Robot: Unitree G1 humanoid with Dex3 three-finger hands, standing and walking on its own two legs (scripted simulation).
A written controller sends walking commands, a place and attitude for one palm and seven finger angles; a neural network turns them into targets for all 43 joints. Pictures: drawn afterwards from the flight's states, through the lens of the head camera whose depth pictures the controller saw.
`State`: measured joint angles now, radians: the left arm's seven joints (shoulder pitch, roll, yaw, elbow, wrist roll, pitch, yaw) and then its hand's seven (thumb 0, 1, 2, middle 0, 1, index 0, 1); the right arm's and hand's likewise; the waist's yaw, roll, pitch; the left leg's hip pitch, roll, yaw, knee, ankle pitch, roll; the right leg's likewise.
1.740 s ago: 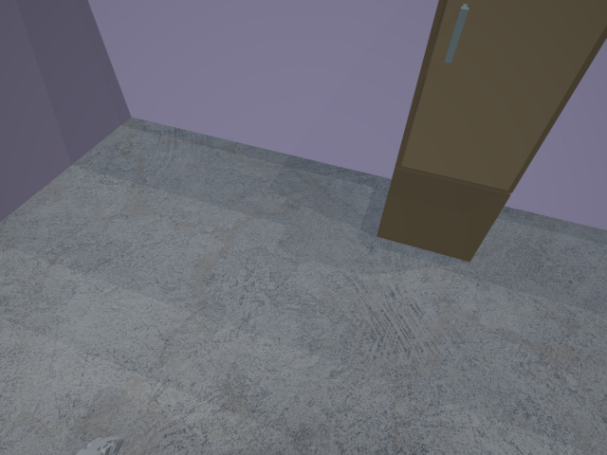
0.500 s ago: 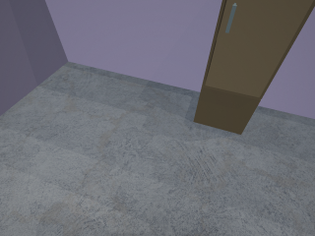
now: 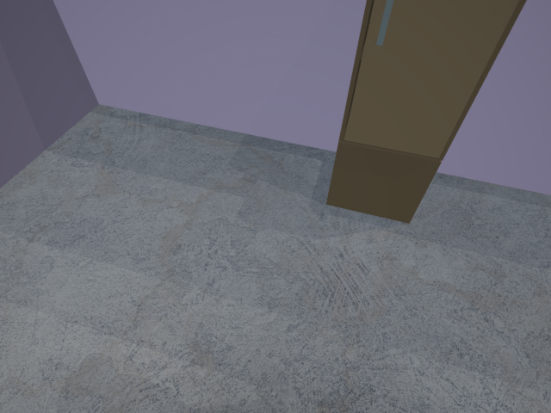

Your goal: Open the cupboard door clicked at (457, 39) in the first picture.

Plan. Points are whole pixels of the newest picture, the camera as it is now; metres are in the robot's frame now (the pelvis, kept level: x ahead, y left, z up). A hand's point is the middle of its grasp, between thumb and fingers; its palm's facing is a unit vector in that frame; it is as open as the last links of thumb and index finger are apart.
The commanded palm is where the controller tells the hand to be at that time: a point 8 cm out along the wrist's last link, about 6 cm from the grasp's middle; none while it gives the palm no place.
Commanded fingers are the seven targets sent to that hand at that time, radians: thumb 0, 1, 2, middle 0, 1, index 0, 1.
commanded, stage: walk to a spot facing it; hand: left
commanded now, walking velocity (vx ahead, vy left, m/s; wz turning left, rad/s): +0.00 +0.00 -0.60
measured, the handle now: (385, 18) +1.10 -0.23 +0.11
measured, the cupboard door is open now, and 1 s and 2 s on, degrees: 0 0 0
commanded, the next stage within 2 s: none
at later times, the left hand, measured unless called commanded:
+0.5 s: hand out of the picture +0.05 +0.15 -0.15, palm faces -0.18 -0.95 -0.26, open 7.4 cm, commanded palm none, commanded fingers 0.00 0.90 0.90 -0.20 -0.30 -0.20 -0.30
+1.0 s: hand (192, 346) +0.26 +0.18 -0.17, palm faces -0.47 -0.86 -0.19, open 7.4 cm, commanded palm none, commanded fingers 0.00 0.90 0.90 -0.20 -0.30 -0.20 -0.30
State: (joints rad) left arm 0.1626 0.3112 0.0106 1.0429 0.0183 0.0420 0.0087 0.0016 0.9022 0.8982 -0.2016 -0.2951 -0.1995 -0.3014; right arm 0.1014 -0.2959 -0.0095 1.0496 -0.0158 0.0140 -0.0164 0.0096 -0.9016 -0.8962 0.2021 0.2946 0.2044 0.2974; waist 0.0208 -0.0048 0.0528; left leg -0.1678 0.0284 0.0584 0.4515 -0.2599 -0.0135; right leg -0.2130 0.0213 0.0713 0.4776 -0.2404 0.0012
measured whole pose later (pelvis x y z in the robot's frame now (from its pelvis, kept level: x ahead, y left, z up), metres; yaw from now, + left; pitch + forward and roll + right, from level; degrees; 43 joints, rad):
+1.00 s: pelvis +0.10 +0.01 +0.01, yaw -33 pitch +0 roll -3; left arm 0.28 0.29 0.11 0.95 0.05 0.03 -0.04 0.01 0.91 0.90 -0.20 -0.29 -0.20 -0.30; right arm 0.33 -0.16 -0.01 0.94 -0.02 -0.05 -0.02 0.01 -0.90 -0.90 0.20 0.29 0.21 0.30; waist 0.02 -0.05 0.00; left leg -0.09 0.05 0.14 0.38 -0.30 0.04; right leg -0.59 -0.01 0.03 1.17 -0.23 0.02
